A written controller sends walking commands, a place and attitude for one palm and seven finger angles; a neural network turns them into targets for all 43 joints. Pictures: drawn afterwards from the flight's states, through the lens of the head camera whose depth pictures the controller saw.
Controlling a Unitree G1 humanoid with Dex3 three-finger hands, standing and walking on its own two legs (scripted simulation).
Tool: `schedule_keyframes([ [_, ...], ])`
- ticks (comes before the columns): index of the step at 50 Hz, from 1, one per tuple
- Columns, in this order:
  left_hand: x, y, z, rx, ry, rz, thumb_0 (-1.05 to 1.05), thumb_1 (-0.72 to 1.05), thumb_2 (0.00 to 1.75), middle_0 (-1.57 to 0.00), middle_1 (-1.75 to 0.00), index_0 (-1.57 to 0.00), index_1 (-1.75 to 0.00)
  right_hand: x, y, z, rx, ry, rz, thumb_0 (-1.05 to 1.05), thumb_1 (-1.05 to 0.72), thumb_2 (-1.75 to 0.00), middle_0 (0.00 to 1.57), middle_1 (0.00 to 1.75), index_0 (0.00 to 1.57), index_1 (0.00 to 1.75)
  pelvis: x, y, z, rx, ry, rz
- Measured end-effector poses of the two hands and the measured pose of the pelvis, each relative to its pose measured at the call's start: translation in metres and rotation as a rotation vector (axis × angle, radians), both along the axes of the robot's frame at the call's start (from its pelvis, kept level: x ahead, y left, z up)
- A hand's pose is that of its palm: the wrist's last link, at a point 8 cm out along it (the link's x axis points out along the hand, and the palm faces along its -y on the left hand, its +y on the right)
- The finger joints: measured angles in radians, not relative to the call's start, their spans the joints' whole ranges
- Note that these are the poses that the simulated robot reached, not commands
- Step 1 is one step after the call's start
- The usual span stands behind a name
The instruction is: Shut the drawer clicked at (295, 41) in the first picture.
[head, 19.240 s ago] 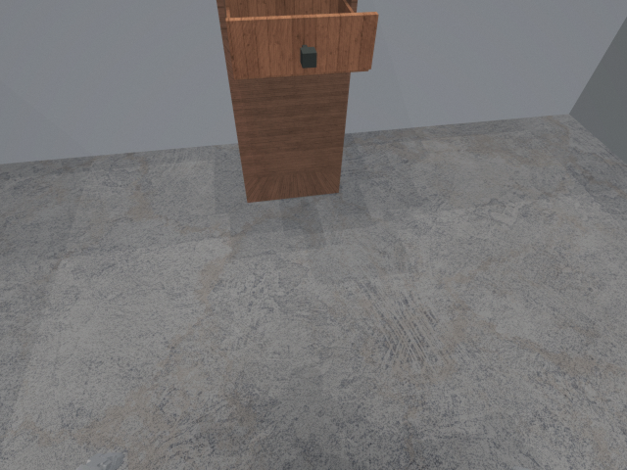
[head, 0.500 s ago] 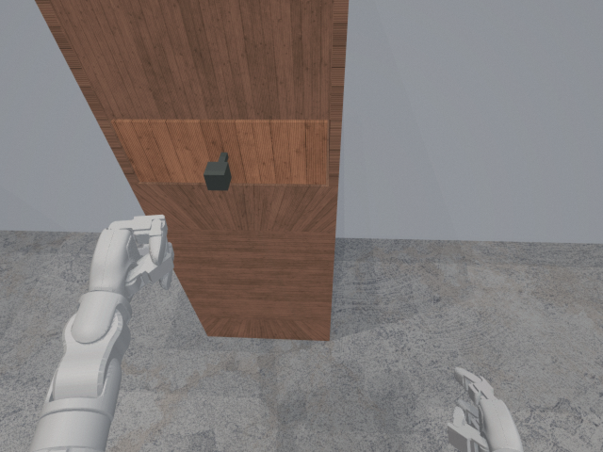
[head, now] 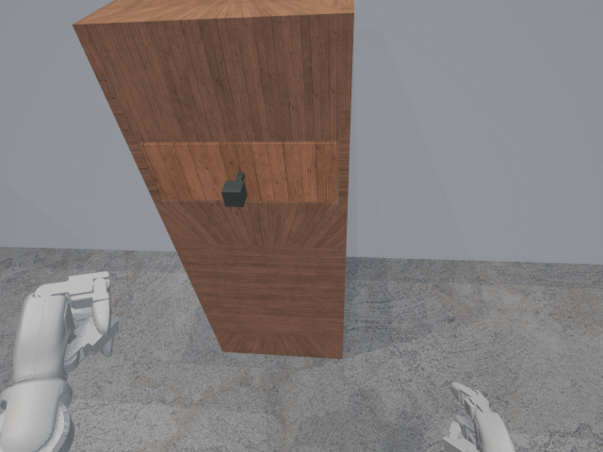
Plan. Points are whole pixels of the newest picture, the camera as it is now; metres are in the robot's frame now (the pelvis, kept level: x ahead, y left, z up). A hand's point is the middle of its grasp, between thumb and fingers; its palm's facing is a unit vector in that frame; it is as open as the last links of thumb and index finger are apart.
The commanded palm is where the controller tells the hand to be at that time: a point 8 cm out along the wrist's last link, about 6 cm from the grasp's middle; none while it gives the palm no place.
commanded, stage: draw the hand back to the body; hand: left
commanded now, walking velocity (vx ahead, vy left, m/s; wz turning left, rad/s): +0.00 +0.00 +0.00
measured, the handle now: (237, 187) +0.57 +0.20 +0.04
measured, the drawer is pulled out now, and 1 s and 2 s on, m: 0.00 0.00 0.00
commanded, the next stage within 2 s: step back with the hand held close in 0.30 s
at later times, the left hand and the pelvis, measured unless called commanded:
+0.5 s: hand (66, 337) +0.18 +0.25 +0.16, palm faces +0.42 -0.81 -0.42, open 3.3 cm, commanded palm +0.12 +0.29 +0.17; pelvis -0.01 +0.00 +0.00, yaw +1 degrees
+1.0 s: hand (28, 392) +0.13 +0.27 +0.15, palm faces +0.34 -0.79 -0.50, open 3.3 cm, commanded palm +0.07 +0.31 +0.17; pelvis -0.06 +0.03 -0.01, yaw +1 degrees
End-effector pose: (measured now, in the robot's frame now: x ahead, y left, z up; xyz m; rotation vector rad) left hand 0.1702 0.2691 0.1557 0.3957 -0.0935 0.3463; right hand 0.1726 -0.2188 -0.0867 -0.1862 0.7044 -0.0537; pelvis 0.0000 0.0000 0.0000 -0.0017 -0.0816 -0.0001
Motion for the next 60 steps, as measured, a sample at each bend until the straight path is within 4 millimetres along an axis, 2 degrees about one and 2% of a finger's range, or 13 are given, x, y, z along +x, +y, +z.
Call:
schedule_keyframes([
  [7,-0.032,0.007,0.015,0.061,-0.022,0.040,0.02,0.89,0.90,-1.40,-1.60,-1.41,-1.60,0.005,-0.001,0.006,-0.009,-0.045,-0.002,0.01,-0.90,-0.90,0.20,0.30,0.20,0.30,0.000,0.001,-0.001,-0.005,-0.003,0.000],
  [11,-0.044,0.010,0.019,0.080,-0.034,0.064,0.02,0.89,0.90,-1.41,-1.60,-1.41,-1.60,0.009,0.002,0.008,-0.013,-0.066,0.007,0.01,-0.90,-0.90,0.20,0.30,0.20,0.30,-0.002,0.002,-0.001,-0.006,-0.008,0.006],
  [21,-0.040,0.013,0.013,0.048,-0.041,0.071,0.02,0.89,0.90,-1.41,-1.60,-1.41,-1.60,0.008,0.012,0.009,-0.017,-0.070,0.029,0.01,-0.90,-0.90,0.20,0.30,0.20,0.30,-0.005,0.004,-0.001,-0.006,-0.012,0.008],
  [25,-0.035,0.018,0.026,0.103,-0.079,0.046,0.02,0.89,0.90,-1.41,-1.60,-1.41,-1.60,0.005,0.014,0.009,-0.017,-0.053,0.027,0.01,-0.90,-0.90,0.20,0.30,0.20,0.30,-0.006,0.005,-0.001,-0.012,0.009,0.012],
  [28,-0.032,0.024,0.030,0.143,-0.082,0.031,0.02,0.89,0.90,-1.41,-1.60,-1.41,-1.60,-0.001,0.011,0.008,-0.025,-0.020,0.006,0.01,-0.90,-0.90,0.20,0.30,0.20,0.30,-0.009,0.007,-0.001,-0.015,0.041,0.011],
  [34,-0.034,0.023,0.010,0.132,0.034,-0.033,0.01,0.89,0.90,-1.40,-1.60,-1.41,-1.60,-0.017,0.001,0.005,-0.059,0.042,-0.062,0.01,-0.90,-0.90,0.20,0.30,0.20,0.30,-0.017,0.018,-0.003,-0.010,0.083,0.003],
  [38,-0.044,0.027,0.007,0.146,0.062,-0.051,0.01,0.89,0.90,-1.40,-1.60,-1.41,-1.60,-0.029,0.000,0.004,-0.083,0.066,-0.088,0.01,-0.90,-0.90,0.20,0.30,0.20,0.30,-0.025,0.022,-0.005,-0.008,0.094,0.004],
  [44,-0.061,0.037,0.015,0.189,0.009,-0.037,0.02,0.89,0.90,-1.40,-1.60,-1.41,-1.60,-0.042,0.007,0.005,-0.092,0.052,-0.077,0.01,-0.90,-0.90,0.20,0.30,0.20,0.30,-0.042,0.025,-0.008,-0.006,0.096,0.006],
  [53,-0.088,0.036,0.013,0.172,-0.058,-0.037,0.01,0.89,0.90,-1.41,-1.60,-1.41,-1.60,-0.062,0.017,0.006,-0.082,0.007,-0.051,0.01,-0.90,-0.90,0.20,0.30,0.20,0.30,-0.068,0.027,-0.013,-0.029,0.097,0.013],
  [60,-0.099,0.045,0.011,0.171,-0.103,-0.056,0.01,0.89,0.90,-1.41,-1.60,-1.41,-1.60,-0.086,0.018,0.008,-0.132,0.032,-0.062,0.01,-0.90,-0.90,0.20,0.30,0.20,0.30,-0.080,0.034,-0.014,-0.050,0.096,0.028],
])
